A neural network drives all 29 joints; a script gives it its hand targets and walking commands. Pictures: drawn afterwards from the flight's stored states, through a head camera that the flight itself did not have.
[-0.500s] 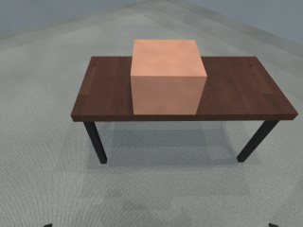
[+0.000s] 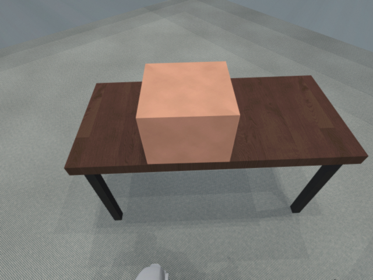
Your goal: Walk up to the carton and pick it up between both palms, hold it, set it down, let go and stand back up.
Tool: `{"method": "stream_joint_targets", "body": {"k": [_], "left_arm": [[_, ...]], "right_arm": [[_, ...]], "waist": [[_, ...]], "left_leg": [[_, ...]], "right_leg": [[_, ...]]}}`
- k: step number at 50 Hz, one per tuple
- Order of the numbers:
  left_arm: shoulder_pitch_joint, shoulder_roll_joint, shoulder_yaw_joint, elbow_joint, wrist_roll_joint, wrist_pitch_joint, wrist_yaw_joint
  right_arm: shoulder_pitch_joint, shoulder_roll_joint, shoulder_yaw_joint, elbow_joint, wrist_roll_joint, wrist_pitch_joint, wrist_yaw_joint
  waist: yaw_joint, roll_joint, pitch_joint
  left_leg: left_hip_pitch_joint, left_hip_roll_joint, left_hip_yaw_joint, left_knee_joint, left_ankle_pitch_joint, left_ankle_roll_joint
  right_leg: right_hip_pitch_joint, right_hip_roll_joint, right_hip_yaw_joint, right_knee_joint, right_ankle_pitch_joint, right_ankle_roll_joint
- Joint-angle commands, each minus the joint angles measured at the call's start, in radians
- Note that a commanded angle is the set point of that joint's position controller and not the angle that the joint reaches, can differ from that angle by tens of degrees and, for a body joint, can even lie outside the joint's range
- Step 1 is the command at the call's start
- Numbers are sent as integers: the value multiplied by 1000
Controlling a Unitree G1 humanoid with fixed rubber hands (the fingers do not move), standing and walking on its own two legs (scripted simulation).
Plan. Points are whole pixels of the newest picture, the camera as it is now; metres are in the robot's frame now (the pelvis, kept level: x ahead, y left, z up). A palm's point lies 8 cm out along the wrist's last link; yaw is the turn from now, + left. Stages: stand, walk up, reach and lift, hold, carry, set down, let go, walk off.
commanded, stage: walk up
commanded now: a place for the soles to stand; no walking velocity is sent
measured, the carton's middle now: (187, 112) +0.67 +0.02 -0.08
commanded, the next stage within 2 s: none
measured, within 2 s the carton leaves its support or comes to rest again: neither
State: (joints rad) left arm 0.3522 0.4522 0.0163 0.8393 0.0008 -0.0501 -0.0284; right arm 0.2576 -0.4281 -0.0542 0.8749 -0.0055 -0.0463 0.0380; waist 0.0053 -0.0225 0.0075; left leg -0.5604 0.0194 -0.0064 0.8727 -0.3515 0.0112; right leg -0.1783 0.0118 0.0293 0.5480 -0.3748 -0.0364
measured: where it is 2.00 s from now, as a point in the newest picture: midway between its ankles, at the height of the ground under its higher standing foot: outside the picture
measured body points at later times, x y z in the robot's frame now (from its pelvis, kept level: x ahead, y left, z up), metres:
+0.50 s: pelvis +0.11 +0.02 +0.01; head +0.12 +0.05 +0.46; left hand +0.13 +0.35 -0.12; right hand +0.19 -0.31 -0.07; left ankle +0.15 +0.13 -0.73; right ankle +0.13 -0.13 -0.68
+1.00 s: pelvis +0.19 -0.04 +0.00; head +0.22 -0.06 +0.45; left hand +0.22 +0.30 -0.09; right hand +0.27 -0.36 -0.12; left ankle +0.19 +0.12 -0.69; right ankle +0.21 -0.12 -0.73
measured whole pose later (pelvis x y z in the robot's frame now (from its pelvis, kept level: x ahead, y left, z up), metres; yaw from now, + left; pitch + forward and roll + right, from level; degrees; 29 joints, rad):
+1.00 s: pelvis +0.19 -0.04 +0.00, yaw +1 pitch +0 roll +3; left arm 0.36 0.44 0.02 0.85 0.00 -0.04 0.01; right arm 0.28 -0.43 -0.04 0.84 -0.01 -0.01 -0.02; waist 0.01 -0.01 0.05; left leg -0.42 0.00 -0.01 0.86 -0.41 0.05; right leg -0.30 0.02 0.03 0.56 -0.27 -0.05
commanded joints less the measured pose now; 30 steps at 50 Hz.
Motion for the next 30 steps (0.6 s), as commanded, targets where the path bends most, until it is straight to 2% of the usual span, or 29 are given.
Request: {"method": "stream_joint_targets", "body": {"k": [1, 3, 4, 5, 6, 7, 8, 9, 10, 11, 12, 13, 14, 15, 17, 19, 20, 23, 25, 27, 28, 29, 30], "left_arm": [[34, 209, 97, -64, 14, -22, 15], [-14, 198, 90, -77, 13, -17, 9], [-32, 191, 88, -87, 7, -16, 7], [-24, 165, 80, -87, 5, -15, 4], [-11, 123, 68, -101, 4, -16, 4], [24, 65, 56, -106, 1, -20, 4], [30, 104, 57, -93, 8, -13, 5], [29, 187, 71, -71, 20, 3, 6], [49, 221, 83, -45, 24, 18, -2], [59, 229, 93, -35, 26, 24, -12], [68, 219, 99, -25, 26, 32, -21], [107, 205, 100, -11, 18, 39, -27], [115, 190, 100, -5, 18, 38, -31], [132, 174, 98, 2, 15, 38, -35], [113, 165, 92, -2, 17, 39, -36], [65, 164, 90, -15, 21, 43, -36], [57, 162, 90, -19, 20, 45, -37], [2, 176, 92, -36, 28, 44, -36], [-30, 169, 89, -52, 31, 34, -35], [-28, 159, 82, -50, 35, 22, -30], [-12, 152, 80, -47, 33, 15, -25], [18, 148, 86, -35, 35, 10, -20], [73, 142, 85, -13, 31, 1, -9]], "right_arm": [[-117, -134, -38, -124, 4, -34, -1], [-20, -130, -45, -88, 6, -42, 0], [67, -129, -53, -59, 3, -47, -6], [167, -154, -69, -31, 1, -52, -19], [275, -214, -97, -10, -7, -58, -31], [306, -274, -111, -11, -14, -65, -40], [245, -306, -116, -39, -11, -64, -41], [158, -323, -114, -61, 10, -60, -39], [70, -320, -108, -78, 10, -54, -35], [27, -296, -100, -88, 5, -51, -34], [6, -284, -91, -87, 3, -52, -35], [-2, -280, -84, -96, -2, -55, -34], [20, -263, -80, -89, -2, -61, -31], [41, -262, -80, -89, -1, -65, -28], [77, -251, -82, -87, 7, -70, -26], [86, -256, -86, -87, 12, -65, -27], [75, -266, -87, -88, 9, -59, -27], [97, -285, -90, -91, 5, -44, -31], [110, -285, -87, -98, 1, -39, -28], [107, -288, -83, -102, -2, -35, -27], [81, -287, -81, -109, -2, -31, -24], [52, -277, -74, -117, -3, -25, -24], [22, -262, -68, -121, -1, -18, -25]], "waist": [[55, -131, 51], [15, -118, 13], [-17, -83, -55], [-65, -35, -134], [-117, 76, -194], [-114, 212, -216], [-75, 161, -151], [-57, 94, -45], [-18, 99, 72], [6, 93, 179], [22, 85, 244], [23, 123, 240], [16, 129, 233], [11, 161, 179], [-7, 134, 89], [-23, 139, 69], [-20, 177, 84], [-50, 151, 116], [-59, 136, 106], [-59, 125, 75], [-47, 138, 46], [-21, 125, 28], [19, 97, -2]], "left_leg": [[-8, 8, 73, -228, 143, 10], [170, -17, 94, -335, 193, 15], [326, -53, 135, -404, 269, 19], [496, -54, 120, -467, 269, 36], [688, 50, -15, -450, 225, 77], [839, 229, -334, -455, 80, 135], [775, 353, -573, -549, -119, 176], [558, 396, -615, -664, -467, 198], [364, 381, -557, -714, -574, 173], [233, 343, -507, -760, -571, 137], [127, 287, -420, -784, -504, 104], [80, 231, -325, -786, -419, 85], [98, 203, -284, -774, -355, 81], [151, 185, -236, -751, -280, 82], [303, 171, -199, -712, -188, 98], [359, 177, -193, -700, -192, 97], [358, 176, -191, -701, -238, 112], [377, 224, -234, -683, -272, 174], [423, 244, -242, -647, -214, 204], [428, 239, -205, -584, -124, 207], [425, 244, -189, -544, -67, 207], [381, 225, -150, -484, 14, 193], [360, 191, -96, -392, 102, 159]], "right_leg": [[144, -203, 142, -145, 553, -137], [81, -183, 107, -78, 524, -129], [55, -150, 65, 8, 551, -115], [23, -104, 29, 187, 549, -84], [-150, -57, 14, 386, 356, -47], [-392, 48, 26, 497, -97, -10], [-491, 51, 64, 566, -156, 0], [-476, -12, 101, 611, -158, -1], [-439, -40, 88, 623, -127, -3], [-409, -61, 86, 601, -82, -4], [-357, -80, 91, 560, -23, 1], [-294, -70, 66, 538, 19, 11], [-287, -64, 73, 523, 67, 22], [-273, -59, 45, 482, 93, 28], [-296, -64, 20, 414, 125, 40], [-337, -69, 6, 372, 124, 46], [-343, -72, -6, 348, 117, 52], [-361, -78, -13, 254, 38, 57], [-357, -80, -15, 180, 8, 55], [-310, -83, -23, 100, 2, 44], [-263, -71, -34, 60, 11, 38], [-168, -57, -50, -6, 65, 34], [-79, -31, -65, -103, 126, 24]]}}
